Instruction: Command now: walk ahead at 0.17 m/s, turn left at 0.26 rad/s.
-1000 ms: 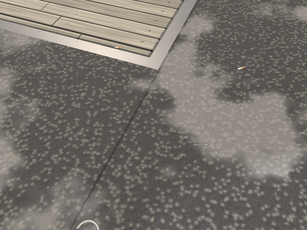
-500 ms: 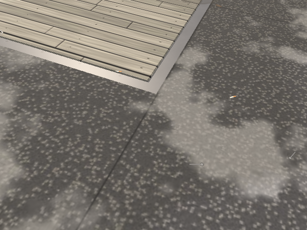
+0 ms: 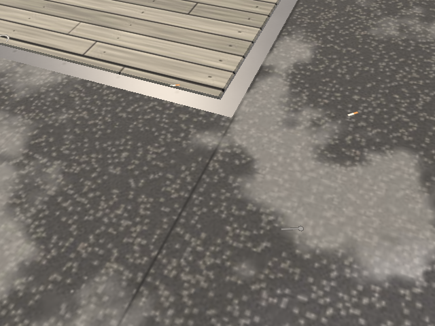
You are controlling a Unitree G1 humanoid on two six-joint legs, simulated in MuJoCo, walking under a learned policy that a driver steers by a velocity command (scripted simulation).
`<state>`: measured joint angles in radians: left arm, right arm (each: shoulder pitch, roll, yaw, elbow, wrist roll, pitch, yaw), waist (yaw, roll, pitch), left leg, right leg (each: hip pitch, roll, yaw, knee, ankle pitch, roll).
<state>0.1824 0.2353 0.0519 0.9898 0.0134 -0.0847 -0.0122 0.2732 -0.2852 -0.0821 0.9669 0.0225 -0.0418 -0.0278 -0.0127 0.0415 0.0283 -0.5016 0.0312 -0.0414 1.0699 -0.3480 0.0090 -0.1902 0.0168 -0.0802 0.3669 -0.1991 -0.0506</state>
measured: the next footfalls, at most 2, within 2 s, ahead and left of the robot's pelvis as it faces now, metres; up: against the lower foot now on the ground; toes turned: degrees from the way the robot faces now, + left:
left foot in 0.32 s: +0.16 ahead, +0.13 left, +0.00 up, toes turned +11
right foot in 0.76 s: +0.21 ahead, -0.10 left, +0.00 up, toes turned +29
